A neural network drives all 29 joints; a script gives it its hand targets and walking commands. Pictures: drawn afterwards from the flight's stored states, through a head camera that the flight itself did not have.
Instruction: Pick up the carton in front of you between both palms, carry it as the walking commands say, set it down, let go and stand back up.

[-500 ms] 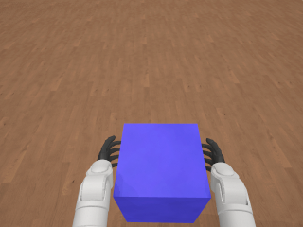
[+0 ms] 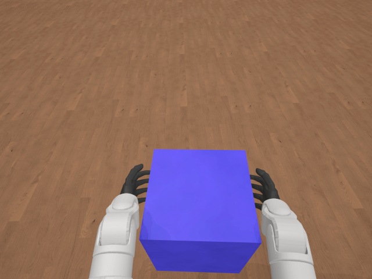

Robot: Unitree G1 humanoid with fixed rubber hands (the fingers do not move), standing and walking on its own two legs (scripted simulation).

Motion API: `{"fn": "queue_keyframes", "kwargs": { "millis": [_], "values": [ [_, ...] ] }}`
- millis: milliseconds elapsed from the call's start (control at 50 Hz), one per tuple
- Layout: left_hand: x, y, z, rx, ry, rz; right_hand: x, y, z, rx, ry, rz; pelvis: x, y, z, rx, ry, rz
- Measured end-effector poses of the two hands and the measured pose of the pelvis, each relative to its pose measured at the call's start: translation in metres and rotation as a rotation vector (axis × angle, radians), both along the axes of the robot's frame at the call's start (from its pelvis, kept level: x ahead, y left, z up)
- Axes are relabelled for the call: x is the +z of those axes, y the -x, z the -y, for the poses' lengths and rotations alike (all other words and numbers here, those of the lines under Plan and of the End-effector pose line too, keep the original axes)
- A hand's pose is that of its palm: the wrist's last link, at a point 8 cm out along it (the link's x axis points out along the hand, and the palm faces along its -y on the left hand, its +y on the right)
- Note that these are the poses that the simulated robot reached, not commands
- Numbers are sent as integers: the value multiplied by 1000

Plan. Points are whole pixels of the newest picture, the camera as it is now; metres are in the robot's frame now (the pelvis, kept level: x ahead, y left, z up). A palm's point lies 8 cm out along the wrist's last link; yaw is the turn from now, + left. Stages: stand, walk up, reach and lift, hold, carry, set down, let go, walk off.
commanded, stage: hold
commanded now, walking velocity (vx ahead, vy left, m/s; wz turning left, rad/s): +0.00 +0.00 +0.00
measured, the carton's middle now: (198, 213) +0.29 +0.00 -0.05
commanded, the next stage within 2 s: set down in 0.74 s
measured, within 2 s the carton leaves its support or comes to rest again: neither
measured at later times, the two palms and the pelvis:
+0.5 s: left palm (123, 217) +0.24 +0.15 +0.05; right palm (271, 208) +0.26 -0.15 +0.04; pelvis -0.04 -0.03 +0.00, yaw +5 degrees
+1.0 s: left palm (131, 205) +0.26 +0.14 +0.04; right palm (269, 194) +0.30 -0.16 +0.03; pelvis -0.03 -0.05 +0.00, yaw +7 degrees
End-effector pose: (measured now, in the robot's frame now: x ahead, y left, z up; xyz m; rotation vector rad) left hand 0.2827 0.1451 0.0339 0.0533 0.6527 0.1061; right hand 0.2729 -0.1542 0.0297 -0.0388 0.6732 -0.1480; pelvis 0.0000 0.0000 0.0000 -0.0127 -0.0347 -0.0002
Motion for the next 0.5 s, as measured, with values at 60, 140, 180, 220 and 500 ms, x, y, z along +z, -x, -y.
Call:
{"fn": "queue_keyframes", "kwargs": {
  "millis": [60,140,180,220,500],
  "values": [
    [0,9,-7,20,-7,-7,0,2,-6,25,-1,-6,3,3,0,28,0,28],
    [2,24,-18,75,-6,-5,1,0,-18,77,-5,-5,4,9,3,59,-6,54],
    [3,30,-22,98,-5,-1,2,0,-23,99,-7,-1,4,13,5,67,-7,65],
    [5,35,-24,113,-4,2,4,1,-25,113,-8,2,4,17,7,74,-8,76],
    [12,48,-2,107,-10,7,8,15,-3,104,-20,8,1,36,27,93,-16,117]
  ]
}}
